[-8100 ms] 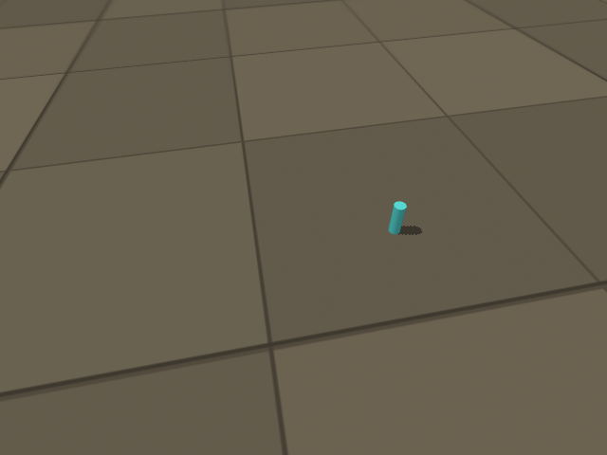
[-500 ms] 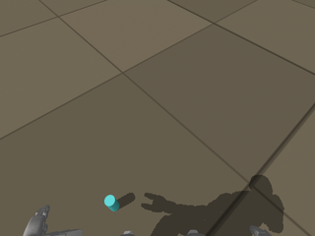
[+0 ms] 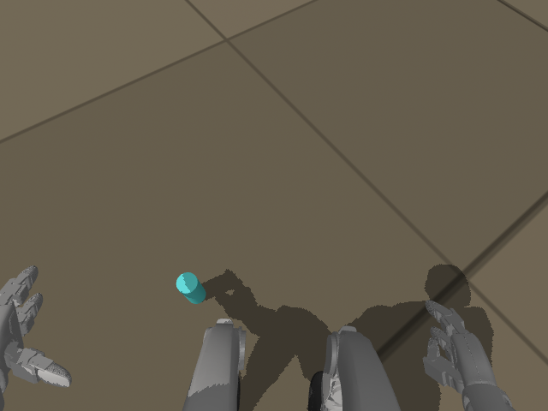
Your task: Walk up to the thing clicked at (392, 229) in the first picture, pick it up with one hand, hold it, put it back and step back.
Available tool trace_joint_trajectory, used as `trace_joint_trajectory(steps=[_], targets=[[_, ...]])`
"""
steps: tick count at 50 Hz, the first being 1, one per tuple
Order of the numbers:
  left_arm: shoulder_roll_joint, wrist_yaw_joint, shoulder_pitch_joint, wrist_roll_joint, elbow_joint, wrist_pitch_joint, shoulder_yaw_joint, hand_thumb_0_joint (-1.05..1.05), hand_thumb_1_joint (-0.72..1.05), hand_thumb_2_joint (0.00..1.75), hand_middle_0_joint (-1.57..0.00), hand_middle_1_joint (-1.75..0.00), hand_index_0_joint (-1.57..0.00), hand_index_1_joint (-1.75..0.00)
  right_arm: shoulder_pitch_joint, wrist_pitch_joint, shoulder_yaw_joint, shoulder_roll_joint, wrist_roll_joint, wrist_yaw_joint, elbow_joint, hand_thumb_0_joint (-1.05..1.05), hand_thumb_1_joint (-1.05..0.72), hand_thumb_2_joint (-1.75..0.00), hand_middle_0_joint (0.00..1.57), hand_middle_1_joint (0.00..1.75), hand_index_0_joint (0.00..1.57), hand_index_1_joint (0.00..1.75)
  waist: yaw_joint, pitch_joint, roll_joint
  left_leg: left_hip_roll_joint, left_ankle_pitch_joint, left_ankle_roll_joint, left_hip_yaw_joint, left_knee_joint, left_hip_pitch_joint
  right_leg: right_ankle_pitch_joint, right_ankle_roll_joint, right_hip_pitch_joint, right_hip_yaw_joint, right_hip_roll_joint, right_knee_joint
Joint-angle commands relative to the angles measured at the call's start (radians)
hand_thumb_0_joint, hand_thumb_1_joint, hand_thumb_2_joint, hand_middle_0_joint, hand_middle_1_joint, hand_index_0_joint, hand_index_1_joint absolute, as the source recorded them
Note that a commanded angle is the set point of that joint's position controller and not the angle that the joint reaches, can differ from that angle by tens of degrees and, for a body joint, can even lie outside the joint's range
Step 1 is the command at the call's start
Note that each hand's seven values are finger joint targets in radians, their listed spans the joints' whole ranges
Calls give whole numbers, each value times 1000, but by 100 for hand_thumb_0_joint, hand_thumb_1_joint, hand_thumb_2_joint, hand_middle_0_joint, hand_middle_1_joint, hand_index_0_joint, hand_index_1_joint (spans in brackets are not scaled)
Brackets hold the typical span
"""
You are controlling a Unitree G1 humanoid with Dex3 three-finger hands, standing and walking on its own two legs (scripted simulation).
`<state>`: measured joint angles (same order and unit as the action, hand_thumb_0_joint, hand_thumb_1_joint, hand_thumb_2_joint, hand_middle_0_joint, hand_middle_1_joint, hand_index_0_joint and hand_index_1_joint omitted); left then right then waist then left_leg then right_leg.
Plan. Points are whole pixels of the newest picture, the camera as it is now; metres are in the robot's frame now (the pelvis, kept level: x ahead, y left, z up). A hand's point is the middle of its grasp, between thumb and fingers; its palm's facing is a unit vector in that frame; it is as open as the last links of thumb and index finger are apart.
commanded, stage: go down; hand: left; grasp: from the side
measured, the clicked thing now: (192, 289) +0.38 +0.25 -0.50
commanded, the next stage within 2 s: none
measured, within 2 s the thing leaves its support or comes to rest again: neither
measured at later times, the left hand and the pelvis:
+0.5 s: hand (53, 309) +0.26 +0.40 -0.15, palm faces +0.22 -0.95 -0.21, open 17.5 cm; pelvis -0.04 +0.00 -0.12, yaw -3 degrees
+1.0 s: hand (51, 302) +0.28 +0.43 -0.18, palm faces +0.25 -0.96 -0.15, open 17.6 cm; pelvis -0.04 +0.01 -0.17, yaw -4 degrees
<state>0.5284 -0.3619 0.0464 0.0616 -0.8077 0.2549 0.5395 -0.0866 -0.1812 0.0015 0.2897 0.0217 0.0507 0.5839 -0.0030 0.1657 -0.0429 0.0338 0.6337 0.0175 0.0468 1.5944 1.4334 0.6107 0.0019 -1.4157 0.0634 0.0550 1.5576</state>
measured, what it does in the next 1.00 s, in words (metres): lowers itself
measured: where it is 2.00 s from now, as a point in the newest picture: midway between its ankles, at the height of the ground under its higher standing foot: outside the picture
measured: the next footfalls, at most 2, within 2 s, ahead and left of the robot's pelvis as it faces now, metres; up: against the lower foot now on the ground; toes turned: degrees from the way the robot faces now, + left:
none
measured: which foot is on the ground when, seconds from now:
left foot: down 0.00-1.00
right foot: down 0.00-1.00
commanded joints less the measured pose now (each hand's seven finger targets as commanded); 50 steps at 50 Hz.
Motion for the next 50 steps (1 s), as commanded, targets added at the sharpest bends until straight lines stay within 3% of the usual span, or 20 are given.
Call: trace_joint_trajectory(steps=[1,5,12,15,17,21,23,26,28,30,33,34,38,41,43,48,49,50], targets=[[342,-62,51,41,87,95,149,0,-61,4,-9,-15,-10,-14,-65,-37,72,200,2,11,-69,0,-90,-90,20,30,20,30,42,449,172,-26,-254,-28,1,-131,-222,-182,33,135,-50,-32,-98],[399,-98,85,69,80,123,203,0,-61,4,-9,-14,-9,-14,-59,-41,66,211,4,13,-55,0,-90,-90,20,30,20,30,46,497,138,-27,-243,-32,1,-66,-138,-171,31,115,-51,-35,-46],[483,-151,179,108,91,161,269,0,-58,5,-8,-13,-9,-12,-65,-47,61,232,5,25,-10,0,-90,-90,20,30,20,30,44,528,177,-22,-168,-31,12,14,-59,-113,34,-14,-34,-41,61],[480,-177,227,124,80,169,261,0,-59,3,-9,-12,-9,-11,-67,-50,57,234,3,30,9,0,-90,-90,20,30,20,30,30,486,176,-18,-74,-33,16,29,4,-48,33,-79,-30,-44,81],[524,-189,245,133,67,171,290,0,-57,2,-8,-11,-9,-10,-61,-55,52,242,2,32,9,0,-90,-90,20,30,20,30,38,485,176,-16,-23,-35,21,38,39,-13,30,-94,-25,-46,102],[542,-217,254,139,39,168,297,0,-59,1,-9,-11,-10,-10,-72,-58,47,255,-1,36,28,0,-90,-90,20,30,20,30,39,477,205,-15,15,-34,32,55,57,5,33,-165,-1,-49,151],[586,-223,264,149,58,172,332,0,-59,2,-8,-10,-9,-9,-72,-62,40,262,-2,38,31,0,-90,-90,20,30,20,30,53,507,212,-13,-13,-31,37,70,58,-17,33,-165,7,-48,181],[564,-239,259,167,9,169,327,0,-60,1,-8,-10,-9,-9,-82,-67,33,255,-2,36,50,0,-91,-90,20,30,20,30,47,482,179,-16,-3,-37,21,108,125,2,33,-176,4,-52,194],[639,-245,283,169,32,175,370,0,-58,2,-8,-8,-8,-8,-63,-71,32,267,0,40,32,0,-91,-90,20,30,20,30,59,499,191,-15,-13,-40,16,129,135,-7,32,-170,4,-52,208],[594,-261,293,174,-8,172,341,0,-57,2,-7,-8,-8,-7,-75,-74,30,263,3,39,50,0,-91,-90,20,30,20,30,38,465,165,-13,17,-42,14,146,174,19,30,-194,3,-54,211],[648,-279,308,186,7,180,378,0,-57,2,-7,-7,-7,-7,-80,-80,25,273,11,38,61,0,-91,-90,20,30,20,30,55,515,190,-13,-56,-39,3,193,165,-36,33,-187,2,-55,247],[640,-286,304,184,-3,180,374,0,-59,1,-7,-6,-7,-6,-84,-79,25,275,12,39,65,0,-92,-91,20,30,20,30,52,518,200,-11,-82,-36,7,194,150,-59,37,-203,9,-56,265],[644,-304,345,188,-4,181,376,0,-59,2,-7,-6,-6,-6,-81,-82,24,286,14,38,72,0,-92,-91,20,30,20,30,46,499,228,-5,-46,-33,30,193,149,-42,38,-269,24,-58,305],[687,-314,365,189,22,185,392,0,-61,2,-7,-6,-6,-6,-80,-79,22,295,16,39,77,0,-92,-91,20,30,20,30,53,524,259,-2,-54,-28,41,202,130,-49,40,-298,29,-56,336],[668,-323,371,193,16,181,384,0,-61,3,-7,-6,-6,-7,-80,-77,19,295,18,41,86,0,-92,-91,20,30,20,30,51,516,263,-4,-53,-28,41,212,131,-49,40,-318,31,-55,344],[688,-333,377,202,-39,177,400,0,-59,4,-6,-5,-5,-6,-78,-76,8,289,23,37,92,0,-92,-91,20,30,20,30,50,492,196,-10,-40,-39,17,261,220,-21,34,-290,26,-57,342],[730,-332,410,200,2,181,410,0,-60,4,-6,-4,-5,-6,-73,-75,7,290,23,37,84,0,-92,-91,20,30,20,30,59,508,204,-12,-25,-42,8,267,236,-7,34,-280,21,-57,335],[718,-334,398,198,-10,181,407,0,-60,4,-6,-5,-5,-6,-74,-73,9,291,23,37,87,0,-92,-91,20,30,20,30,58,514,211,-11,-29,-40,10,266,220,-12,34,-289,23,-58,342]])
